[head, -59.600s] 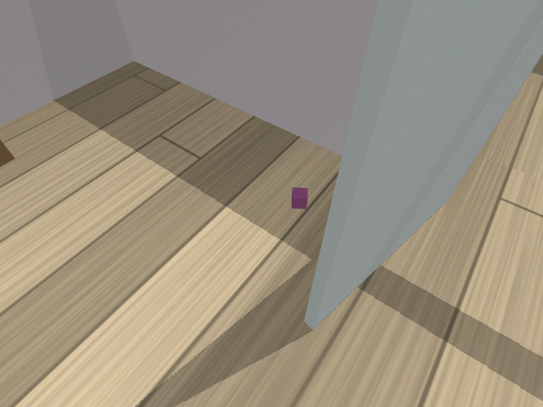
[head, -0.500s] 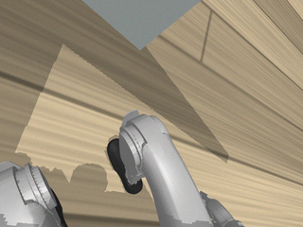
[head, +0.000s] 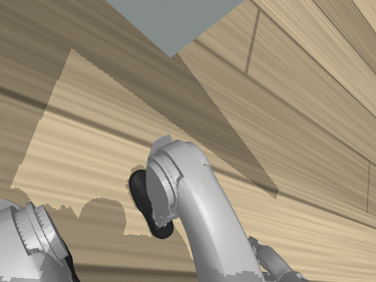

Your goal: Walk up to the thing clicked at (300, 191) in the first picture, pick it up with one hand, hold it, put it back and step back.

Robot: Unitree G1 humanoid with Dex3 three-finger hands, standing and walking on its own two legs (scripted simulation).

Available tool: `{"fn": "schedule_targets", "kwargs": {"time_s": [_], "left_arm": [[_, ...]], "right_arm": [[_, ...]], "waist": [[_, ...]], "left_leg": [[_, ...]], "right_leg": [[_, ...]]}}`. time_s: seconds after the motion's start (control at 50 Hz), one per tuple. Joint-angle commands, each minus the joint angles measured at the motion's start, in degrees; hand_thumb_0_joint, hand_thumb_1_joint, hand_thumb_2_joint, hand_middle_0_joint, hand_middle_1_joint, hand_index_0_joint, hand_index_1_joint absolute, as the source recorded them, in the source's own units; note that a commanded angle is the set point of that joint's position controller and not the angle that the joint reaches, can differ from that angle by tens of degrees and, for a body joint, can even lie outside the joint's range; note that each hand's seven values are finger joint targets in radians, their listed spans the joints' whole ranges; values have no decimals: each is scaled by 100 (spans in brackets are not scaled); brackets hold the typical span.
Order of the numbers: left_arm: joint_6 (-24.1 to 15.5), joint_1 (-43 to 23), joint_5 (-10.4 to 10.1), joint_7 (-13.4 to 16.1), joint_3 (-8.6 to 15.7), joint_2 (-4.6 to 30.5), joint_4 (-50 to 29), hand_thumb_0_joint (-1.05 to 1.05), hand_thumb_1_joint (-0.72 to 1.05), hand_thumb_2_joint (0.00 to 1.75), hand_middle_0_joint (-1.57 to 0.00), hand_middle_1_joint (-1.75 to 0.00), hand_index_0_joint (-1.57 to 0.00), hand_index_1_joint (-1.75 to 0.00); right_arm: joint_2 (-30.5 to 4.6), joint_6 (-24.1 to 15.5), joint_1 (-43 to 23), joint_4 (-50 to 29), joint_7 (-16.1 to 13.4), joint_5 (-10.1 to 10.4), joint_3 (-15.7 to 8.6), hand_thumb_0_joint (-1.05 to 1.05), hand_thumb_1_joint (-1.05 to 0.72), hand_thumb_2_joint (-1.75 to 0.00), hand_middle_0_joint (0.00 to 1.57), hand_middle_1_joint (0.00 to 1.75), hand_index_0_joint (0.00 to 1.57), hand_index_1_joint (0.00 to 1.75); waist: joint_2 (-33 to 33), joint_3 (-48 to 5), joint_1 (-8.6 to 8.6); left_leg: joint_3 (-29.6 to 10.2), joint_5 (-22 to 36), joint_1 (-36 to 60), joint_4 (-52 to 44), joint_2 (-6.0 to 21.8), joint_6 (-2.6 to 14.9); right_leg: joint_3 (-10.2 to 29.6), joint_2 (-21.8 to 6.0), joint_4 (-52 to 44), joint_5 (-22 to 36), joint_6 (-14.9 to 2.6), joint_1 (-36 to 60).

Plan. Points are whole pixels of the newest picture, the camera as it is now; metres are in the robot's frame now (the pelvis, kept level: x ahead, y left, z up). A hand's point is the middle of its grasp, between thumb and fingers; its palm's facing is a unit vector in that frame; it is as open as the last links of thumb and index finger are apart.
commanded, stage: rest palm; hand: left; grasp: from above
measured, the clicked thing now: out of the picture +0.54 +0.31 -0.28
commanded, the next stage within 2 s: close in 0.48 s
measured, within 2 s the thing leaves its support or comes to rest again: neither
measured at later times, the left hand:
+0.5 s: hand out of the picture +0.50 +0.29 -0.25, palm faces -0.47 -0.05 -0.88, open 13.9 cm
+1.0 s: hand out of the picture +0.51 +0.30 -0.25, palm faces -0.47 -0.04 -0.88, open 13.5 cm
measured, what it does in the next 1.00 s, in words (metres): stands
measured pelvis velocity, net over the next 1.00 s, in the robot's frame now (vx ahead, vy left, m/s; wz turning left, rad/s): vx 0.00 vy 0.00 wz -0.01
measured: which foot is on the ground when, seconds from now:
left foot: down 0.00-1.00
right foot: down 0.00-1.00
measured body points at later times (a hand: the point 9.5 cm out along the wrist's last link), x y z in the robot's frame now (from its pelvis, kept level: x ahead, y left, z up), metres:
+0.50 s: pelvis +0.00 +0.00 +0.00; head +0.30 +0.12 +0.31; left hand +0.52 +0.30 -0.20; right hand +0.02 -0.25 -0.05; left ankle +0.06 +0.12 -0.29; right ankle +0.13 -0.12 -0.29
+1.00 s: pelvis +0.00 +0.00 +0.00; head +0.30 +0.12 +0.31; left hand +0.53 +0.29 -0.20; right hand +0.02 -0.25 -0.05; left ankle +0.06 +0.12 -0.29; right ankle +0.13 -0.12 -0.29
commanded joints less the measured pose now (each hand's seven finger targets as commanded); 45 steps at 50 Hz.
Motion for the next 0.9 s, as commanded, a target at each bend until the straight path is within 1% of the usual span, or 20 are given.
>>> {"fn": "schedule_targets", "kwargs": {"time_s": [0.0,0.06,0.14,0.18,0.28,0.36,0.38,0.4,0.42,0.48,0.54,0.56,0.58,0.64,0.66,0.7,0.78,0.8,0.84,0.88], "left_arm": [[81,-1626,-114,346,24,1061,-580,0,-50,99,-6,-101,-6,-100],[172,-1599,-87,365,75,1042,-648,0,-48,97,-6,-101,-7,-100],[232,-1532,-159,364,98,1109,-429,0,-49,99,-6,-102,-7,-101],[229,-1515,-124,330,112,1123,-515,0,-48,97,-6,-102,-7,-101],[181,-1429,-206,290,129,1195,-542,0,-49,98,-6,-101,-6,-100],[145,-1489,-233,251,100,1136,-774,0,-49,99,-6,-100,-6,-100],[122,-1542,-262,280,185,1219,-852,0,-50,100,-6,-100,-6,-100],[129,-1454,-244,269,132,1118,-765,0,-49,98,-6,-100,-6,-100],[124,-1441,-228,293,124,1135,-742,0,-50,100,-6,-100,-6,-100],[130,-1423,-209,338,61,1135,-652,0,-49,100,-6,-101,-6,-101],[139,-1513,-177,404,205,1267,-762,0,-49,102,-6,-101,-6,-101],[156,-1486,-171,418,198,1239,-703,0,-48,103,-7,-102,-6,-102],[183,-1412,-141,404,77,1152,-563,0,-46,99,-7,-103,-8,-102],[207,-1534,-169,415,182,1240,-728,0,-43,97,-7,-105,-9,-102],[230,-1497,-173,399,176,1203,-720,0,-44,97,-7,-104,-9,-102],[277,-1457,-178,390,100,1144,-659,0,-42,95,-8,-104,-10,-102],[320,-1462,-228,292,96,1175,-683,0,-43,97,-8,-104,-10,-102],[327,-1480,-268,266,110,1214,-629,0,-42,95,-8,-104,-10,-102],[305,-1431,-284,215,123,1216,-743,0,-42,96,-8,-103,-10,-101],[287,-1482,-289,169,148,1214,-788,0,-41,96,-9,-105,-11,-102]], "right_arm": [[-1879,13,1188,242,-98,-22,-528,0,-90,-90,20,30,20,30],[-1878,-30,1231,271,-68,-28,-526,0,-90,-90,20,30,20,30],[-1849,-48,1119,216,-62,-11,-444,0,-90,-90,20,30,20,30],[-1905,-50,1160,231,-63,-27,-474,0,-90,-90,20,30,20,30],[-1871,-51,1087,110,-75,-26,-421,0,-90,-90,20,30,20,30],[-1873,-96,1129,152,-71,-51,-421,0,-90,-90,20,30,20,30],[-1868,-79,1173,187,-64,-53,-404,0,-90,-90,20,30,20,30],[-1874,-96,1196,161,-54,-55,-414,0,-90,-90,20,30,20,30],[-1844,-83,1130,209,-63,-58,-375,0,-90,-90,20,30,20,30],[-1853,-89,1163,157,-61,-60,-367,0,-90,-90,20,30,20,30],[-1888,-86,1201,222,-59,-91,-362,0,-90,-90,20,30,20,30],[-1915,-83,1170,178,-64,-86,-385,0,-90,-90,20,30,20,30],[-1889,-97,1122,122,-72,-80,-402,0,-90,-90,20,30,20,30],[-1883,-99,1150,200,-60,-76,-362,0,-90,-90,20,30,20,30],[-1944,-121,1148,187,-65,-78,-418,0,-90,-90,20,30,20,30],[-1901,-108,1176,192,-67,-76,-386,0,-90,-90,20,30,20,30],[-1922,-115,1194,187,-70,-60,-378,0,-90,-90,20,30,20,30],[-1971,-128,1145,178,-88,-48,-412,0,-90,-90,20,30,20,30],[-1918,-97,1205,173,-78,-54,-357,0,-90,-90,20,30,20,30],[-1929,-79,1189,196,-74,-49,-359,0,-90,-90,20,30,20,30]], "waist": [[3266,-3742,-466],[3460,-3755,-469],[3259,-3607,-477],[3351,-3577,-497],[3194,-3713,-469],[3339,-3747,-472],[3420,-3808,-488],[3402,-3749,-513],[3373,-3762,-463],[3296,-3675,-504],[3534,-3708,-472],[3553,-3680,-471],[3425,-3616,-487],[3477,-3690,-481],[3498,-3663,-486],[3422,-3684,-550],[3311,-3598,-558],[3332,-3580,-485],[3323,-3690,-540],[3379,-3709,-503]], "left_leg": [[502,1591,2940,-1417,279,37],[425,1817,3192,-1421,313,-15],[469,1558,2809,-1420,282,30],[436,1490,2856,-1465,296,4],[435,1326,2785,-1473,295,27],[440,1429,2924,-1382,306,10],[414,1543,2985,-1415,320,-2],[378,1571,3043,-1432,321,-13],[374,1649,3032,-1379,336,-26],[427,1545,2914,-1391,311,15],[378,1641,3046,-1411,341,-37],[334,1624,3140,-1449,344,-63],[420,1417,2978,-1435,322,-10],[396,1586,2974,-1406,332,-24],[395,1635,3041,-1349,329,-25],[430,1685,3011,-1377,330,-1],[471,1536,2788,-1368,312,33],[453,1439,2818,-1384,319,5],[423,1560,2918,-1404,328,4],[414,1634,2903,-1366,326,-13]], "right_leg": [[-604,185,-1025,1340,-530,2196],[-615,137,-941,1435,-528,1978],[-616,146,-993,1323,-533,2121],[-623,130,-972,1235,-536,2019],[-633,155,-1010,1152,-531,2227],[-620,154,-991,1192,-536,2121],[-636,142,-1006,1288,-525,2201],[-634,137,-957,1290,-528,2140],[-656,146,-972,1347,-533,2113],[-636,175,-977,1333,-518,2267],[-662,142,-965,1320,-549,2107],[-683,137,-951,1274,-561,2011],[-653,177,-998,1200,-552,2126],[-649,147,-966,1329,-549,2127],[-645,141,-966,1343,-556,1999],[-635,161,-1005,1438,-520,2215],[-606,152,-1028,1368,-513,2272],[-621,148,-1036,1228,-549,2141],[-628,143,-1027,1328,-520,2259],[-642,127,-1006,1368,-543,2192]]}}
